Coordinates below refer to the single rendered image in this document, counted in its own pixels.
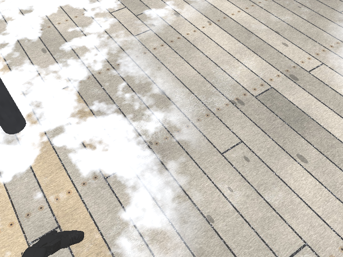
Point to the robot left hand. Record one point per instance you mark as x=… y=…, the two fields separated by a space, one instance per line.
x=52 y=242

